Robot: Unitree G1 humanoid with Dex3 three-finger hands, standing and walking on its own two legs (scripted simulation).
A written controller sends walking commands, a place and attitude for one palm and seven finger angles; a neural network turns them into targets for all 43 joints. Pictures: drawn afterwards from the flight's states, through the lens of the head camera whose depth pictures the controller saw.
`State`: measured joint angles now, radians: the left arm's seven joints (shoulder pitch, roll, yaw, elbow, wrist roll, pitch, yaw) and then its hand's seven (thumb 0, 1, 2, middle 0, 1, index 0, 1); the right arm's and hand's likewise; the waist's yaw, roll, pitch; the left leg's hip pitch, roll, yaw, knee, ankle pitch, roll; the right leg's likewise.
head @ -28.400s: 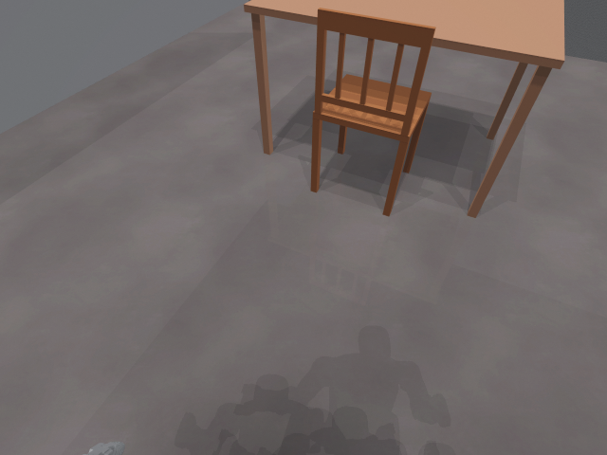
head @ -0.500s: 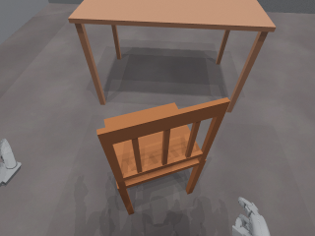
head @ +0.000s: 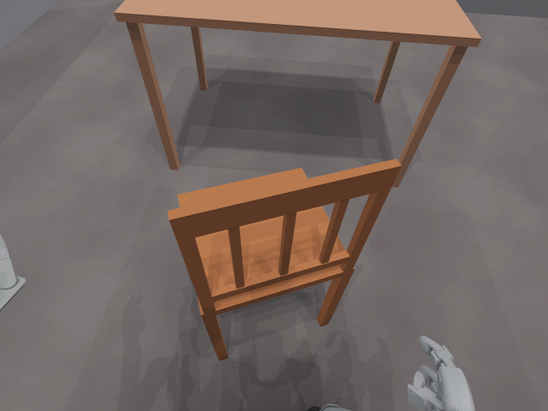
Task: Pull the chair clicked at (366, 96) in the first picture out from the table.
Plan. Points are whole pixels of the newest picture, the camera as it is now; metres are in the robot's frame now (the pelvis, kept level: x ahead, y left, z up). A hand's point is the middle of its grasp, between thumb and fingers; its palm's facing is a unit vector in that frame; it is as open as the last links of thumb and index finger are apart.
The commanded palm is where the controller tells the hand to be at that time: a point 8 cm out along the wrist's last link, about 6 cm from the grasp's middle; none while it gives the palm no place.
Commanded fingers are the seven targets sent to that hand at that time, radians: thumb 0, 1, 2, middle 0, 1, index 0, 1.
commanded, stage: step back with the hand held close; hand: left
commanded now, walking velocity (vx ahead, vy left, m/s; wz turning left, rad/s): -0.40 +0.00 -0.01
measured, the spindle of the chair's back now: (286, 245) +0.44 +0.00 -0.11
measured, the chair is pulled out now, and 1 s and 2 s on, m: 0.64 0.64 0.64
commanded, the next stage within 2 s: stop stepping back and stand still in 0.54 s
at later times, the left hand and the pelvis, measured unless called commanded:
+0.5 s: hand out of the picture +0.15 +0.26 +0.18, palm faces +0.44 -0.77 -0.45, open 7.4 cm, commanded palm +0.09 +0.28 +0.19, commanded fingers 0.00 0.90 0.90 -0.20 -0.30 -0.20 -0.30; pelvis -0.05 -0.01 +0.01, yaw -1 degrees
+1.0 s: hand out of the picture +0.05 +0.19 +0.16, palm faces +0.36 -0.78 -0.50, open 7.4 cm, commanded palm -0.01 +0.24 +0.19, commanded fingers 0.00 0.90 0.90 -0.20 -0.30 -0.20 -0.30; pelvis -0.16 -0.06 +0.01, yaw +0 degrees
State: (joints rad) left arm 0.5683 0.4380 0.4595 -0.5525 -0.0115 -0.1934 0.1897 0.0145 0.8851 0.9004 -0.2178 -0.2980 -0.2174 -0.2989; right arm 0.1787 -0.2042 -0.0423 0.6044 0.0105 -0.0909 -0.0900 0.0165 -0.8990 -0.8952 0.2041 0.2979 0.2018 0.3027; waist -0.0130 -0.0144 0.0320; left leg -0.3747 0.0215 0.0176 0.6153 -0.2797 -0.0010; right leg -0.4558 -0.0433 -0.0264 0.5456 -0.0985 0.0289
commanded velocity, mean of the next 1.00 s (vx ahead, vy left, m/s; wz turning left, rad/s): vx -0.18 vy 0.04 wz -0.01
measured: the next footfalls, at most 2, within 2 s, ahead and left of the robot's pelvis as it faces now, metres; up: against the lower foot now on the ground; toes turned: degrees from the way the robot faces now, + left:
right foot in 0.62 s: -0.13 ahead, -0.17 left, +0.00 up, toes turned -2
left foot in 0.88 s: -0.14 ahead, +0.04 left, +0.00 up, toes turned +1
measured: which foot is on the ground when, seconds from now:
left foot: down 0.00-0.68, up 0.70-0.86, down 0.88-1.00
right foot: down 0.00-0.32, up 0.34-0.60, down 0.62-1.00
